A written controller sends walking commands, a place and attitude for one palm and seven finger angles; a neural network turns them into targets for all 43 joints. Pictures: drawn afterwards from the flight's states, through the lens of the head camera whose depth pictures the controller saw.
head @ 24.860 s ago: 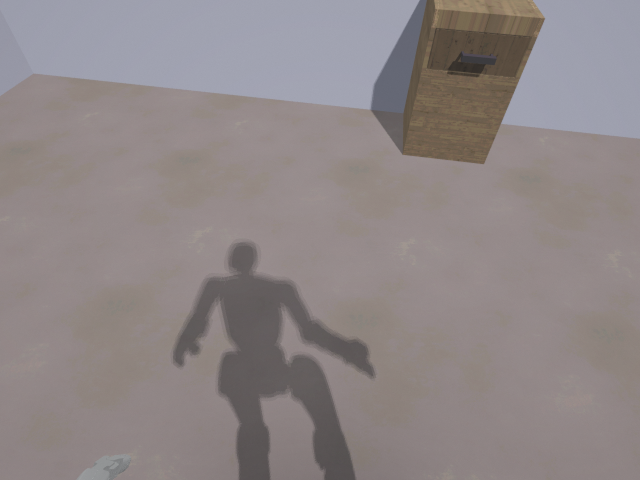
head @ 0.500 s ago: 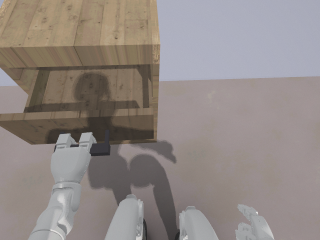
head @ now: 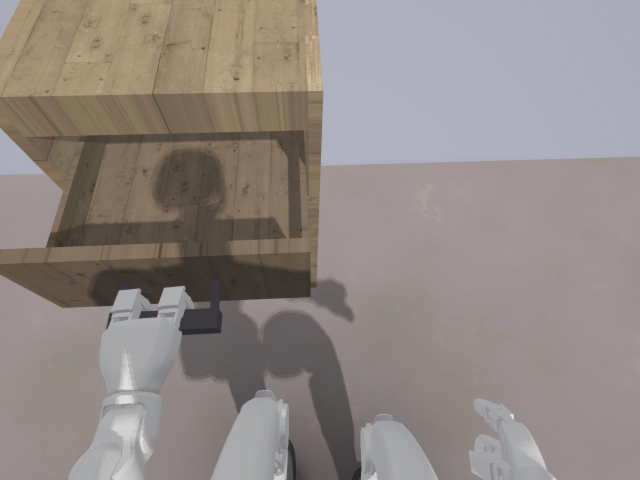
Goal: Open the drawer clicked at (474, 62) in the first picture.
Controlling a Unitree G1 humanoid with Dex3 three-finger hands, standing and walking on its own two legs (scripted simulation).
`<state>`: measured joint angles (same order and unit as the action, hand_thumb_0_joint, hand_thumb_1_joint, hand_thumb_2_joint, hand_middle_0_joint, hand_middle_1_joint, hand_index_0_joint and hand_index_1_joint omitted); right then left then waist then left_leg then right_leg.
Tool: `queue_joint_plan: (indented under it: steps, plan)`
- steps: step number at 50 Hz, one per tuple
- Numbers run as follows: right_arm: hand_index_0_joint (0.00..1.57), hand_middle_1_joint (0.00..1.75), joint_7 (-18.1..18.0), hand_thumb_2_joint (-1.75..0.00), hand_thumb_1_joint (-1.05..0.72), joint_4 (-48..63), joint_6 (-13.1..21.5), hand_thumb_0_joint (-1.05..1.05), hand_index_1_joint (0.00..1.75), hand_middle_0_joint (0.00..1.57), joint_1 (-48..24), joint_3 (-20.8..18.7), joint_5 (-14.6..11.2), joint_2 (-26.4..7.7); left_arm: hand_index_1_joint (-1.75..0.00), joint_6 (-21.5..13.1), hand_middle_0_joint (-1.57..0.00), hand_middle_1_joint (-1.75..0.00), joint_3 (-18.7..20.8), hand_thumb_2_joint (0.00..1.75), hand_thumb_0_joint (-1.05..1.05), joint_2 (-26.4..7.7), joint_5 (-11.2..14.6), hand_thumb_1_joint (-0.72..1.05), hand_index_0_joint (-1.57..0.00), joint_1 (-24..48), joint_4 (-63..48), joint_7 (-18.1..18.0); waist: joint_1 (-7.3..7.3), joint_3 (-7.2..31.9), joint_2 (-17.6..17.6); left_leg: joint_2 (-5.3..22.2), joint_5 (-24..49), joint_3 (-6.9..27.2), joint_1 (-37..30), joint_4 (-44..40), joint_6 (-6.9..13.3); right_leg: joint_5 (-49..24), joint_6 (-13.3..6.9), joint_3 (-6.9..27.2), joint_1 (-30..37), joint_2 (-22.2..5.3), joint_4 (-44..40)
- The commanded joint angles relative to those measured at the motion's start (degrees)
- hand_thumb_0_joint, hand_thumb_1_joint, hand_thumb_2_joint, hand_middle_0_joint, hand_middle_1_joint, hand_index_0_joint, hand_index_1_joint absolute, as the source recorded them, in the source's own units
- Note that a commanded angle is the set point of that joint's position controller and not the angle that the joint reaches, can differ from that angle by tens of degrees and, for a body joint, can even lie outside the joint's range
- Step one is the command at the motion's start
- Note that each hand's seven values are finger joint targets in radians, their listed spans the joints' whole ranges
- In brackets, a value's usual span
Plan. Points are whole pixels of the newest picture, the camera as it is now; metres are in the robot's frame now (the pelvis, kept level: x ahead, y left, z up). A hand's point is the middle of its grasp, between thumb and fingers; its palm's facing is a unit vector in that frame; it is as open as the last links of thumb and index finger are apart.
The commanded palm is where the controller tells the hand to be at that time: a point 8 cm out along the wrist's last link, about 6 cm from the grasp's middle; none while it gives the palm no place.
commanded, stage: pull the drawer open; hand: left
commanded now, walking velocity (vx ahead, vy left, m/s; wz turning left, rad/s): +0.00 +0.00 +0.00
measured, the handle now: (168, 306) +0.33 +0.23 -0.07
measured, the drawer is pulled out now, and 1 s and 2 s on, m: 0.19 0.27 0.30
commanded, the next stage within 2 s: open the thumb to release the handle in 1.80 s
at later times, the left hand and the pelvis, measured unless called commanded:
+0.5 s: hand (156, 386) +0.23 +0.23 -0.08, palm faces -0.08 -0.08 -0.99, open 6.4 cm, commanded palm +0.20 +0.22 -0.04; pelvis +0.00 -0.01 +0.00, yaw +0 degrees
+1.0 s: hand (151, 422) +0.19 +0.22 -0.08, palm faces -0.11 -0.09 -0.99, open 6.5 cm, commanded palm +0.16 +0.22 -0.04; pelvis -0.01 -0.01 -0.01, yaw +1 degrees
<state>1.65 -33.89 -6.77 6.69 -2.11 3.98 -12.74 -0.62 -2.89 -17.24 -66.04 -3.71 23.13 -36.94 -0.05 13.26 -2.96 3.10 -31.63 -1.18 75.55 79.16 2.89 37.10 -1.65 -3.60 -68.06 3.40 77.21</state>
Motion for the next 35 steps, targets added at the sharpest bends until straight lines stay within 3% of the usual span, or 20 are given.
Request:
queue_joint_plan:
  steps: [1,5,7,11,13,15,21,22,24,27,30,32,35]
  plan:
    - [0.20,0.30,-0.3,-0.90,-0.90,6.5,2.2,0.00,0.30,0.20,-0.2,-2.7,0.1,-8.0,-1.35,0.9,-0.40,-1.35,4.6,0.90,0.00,-6.8,1.2,0.90,-0.40,-4.8,-8.1,-2.4,2.08,20.4,-0.2,-2.2,20.7,3.4,-26.2,-8.8,-0.4,-22.8,-2.0,0.7,5.2,1.1,-9.7]
    - [0.20,0.30,-0.3,-0.90,-0.90,7.1,2.3,0.00,0.30,0.20,-0.6,-2.5,0.1,-7.8,-1.35,0.8,-0.40,-1.35,4.7,0.90,0.00,-6.8,1.4,0.90,-0.40,-7.8,-9.4,-2.3,2.55,21.8,0.1,-2.4,21.2,3.2,-26.1,-8.7,-0.4,-23.9,-1.9,0.9,6.3,0.9,-9.4]
    - [0.20,0.30,-0.4,-0.90,-0.90,7.5,2.5,0.00,0.30,0.20,-0.8,-2.6,0.2,-7.8,-1.35,0.7,-0.40,-1.35,5.7,0.90,0.00,-7.6,1.6,0.90,-0.40,-9.3,-11.0,-2.4,3.33,21.6,-1.5,-2.3,22.2,3.3,-26.6,-9.0,-0.6,-24.4,-2.3,1.0,6.8,1.0,-9.2]
    - [0.20,0.30,-0.2,-0.90,-0.90,7.8,2.5,0.00,0.30,0.20,-1.1,-2.4,0.1,-7.7,-1.35,1.0,-0.40,-1.35,4.0,0.90,0.00,-6.0,1.7,0.90,-0.40,-10.3,-12.1,-2.4,2.48,20.4,-0.2,-2.2,21.1,3.4,-26.4,-9.0,-0.5,-23.6,-2.1,0.8,6.1,0.9,-9.6]
    - [0.20,0.30,-0.3,-0.90,-0.90,8.1,2.7,0.00,0.30,0.20,-1.2,-2.2,0.2,-7.6,-1.35,0.7,-0.40,-1.35,5.3,0.90,0.00,-7.1,1.6,0.90,-0.40,-12.3,-12.4,-2.5,3.13,21.1,-0.4,-2.3,21.7,3.3,-26.2,-8.9,-0.5,-24.2,-2.1,0.9,6.4,0.9,-9.1]
    - [0.20,0.30,-0.3,-0.90,-0.90,8.2,2.7,0.00,0.30,0.20,-1.7,-2.2,0.4,-7.6,-1.35,0.3,-0.40,-1.35,4.0,0.90,0.00,-6.1,1.3,0.90,-0.40,-12.2,-13.7,-2.7,2.61,21.2,-0.7,-2.2,21.5,3.4,-26.6,-8.5,-0.4,-24.2,-2.1,1.0,5.6,0.8,-9.1]
    - [0.20,0.30,-0.5,-0.90,-0.90,8.4,3.1,0.00,0.30,0.20,-2.2,-2.1,0.7,-7.4,-1.35,-0.6,-0.40,-1.35,4.8,0.90,0.00,-6.5,1.3,0.90,-0.40,-15.1,-14.3,-2.8,2.96,20.2,-0.2,-2.5,20.1,3.0,-24.8,-7.6,-0.3,-24.5,-2.2,1.6,6.0,0.7,-8.9]
    - [0.20,0.30,-0.5,-0.90,-0.90,8.6,3.2,0.00,0.30,0.20,-2.2,-2.0,0.8,-7.3,-1.35,-0.9,-0.40,-1.35,6.2,0.90,0.00,-7.8,1.4,0.90,-0.40,-15.8,-15.0,-3.0,3.62,20.3,-1.2,-2.5,21.2,3.2,-24.9,-7.8,-0.5,-25.0,-2.5,1.6,6.1,0.8,-8.4]
    - [0.20,0.30,-0.4,-0.90,-0.90,8.9,3.1,0.00,0.30,0.20,-2.3,-2.0,0.7,-7.4,-1.35,-0.9,-0.40,-1.35,4.5,0.90,0.00,-6.1,1.2,0.90,-0.40,-16.9,-15.2,-2.9,3.25,20.1,-0.8,-2.5,20.8,3.4,-25.5,-7.9,-0.5,-23.8,-2.4,1.0,5.1,0.7,-8.3]
    - [0.20,0.30,-0.4,-0.90,-0.90,9.3,3.3,0.00,0.30,0.20,-2.7,-1.8,0.8,-7.3,-1.35,-1.1,-0.40,-1.35,5.4,0.90,0.00,-6.9,1.3,0.90,-0.40,-18.2,-16.1,-2.9,3.59,19.8,-1.1,-2.5,20.3,3.5,-25.0,-7.8,-0.4,-23.2,-2.5,1.3,4.9,0.8,-8.3]
    - [0.20,0.30,-0.4,-0.90,-0.90,9.4,3.2,0.00,0.30,0.20,-2.8,-1.8,0.8,-7.3,-1.35,-1.4,-0.40,-1.35,4.3,0.90,0.00,-6.1,1.1,0.90,-0.40,-18.4,-16.7,-2.8,3.00,19.9,0.4,-2.6,19.1,3.4,-24.7,-7.4,-0.3,-22.6,-2.3,1.5,4.4,0.7,-8.4]
    - [0.20,0.30,-0.5,-0.90,-0.90,9.9,3.4,0.00,0.30,0.20,-3.0,-1.6,1.0,-7.1,-1.35,-1.7,-0.40,-1.35,5.4,0.90,0.00,-7.0,1.4,0.90,-0.40,-20.4,-17.8,-2.8,3.86,20.4,-0.8,-2.7,19.9,3.3,-24.4,-7.4,-0.4,-23.5,-2.6,1.5,5.4,0.7,-8.0]
    - [0.20,0.30,-0.5,-0.90,-0.90,10.0,3.4,0.00,0.30,0.20,-3.2,-1.5,1.0,-7.0,-1.35,-2.3,-0.40,-1.35,4.7,0.90,0.00,-6.3,1.1,0.90,-0.40,-21.6,-18.4,-2.7,3.88,20.8,-0.7,-2.7,19.3,3.3,-24.5,-7.2,-0.4,-22.9,-2.4,1.7,4.7,0.7,-7.7]
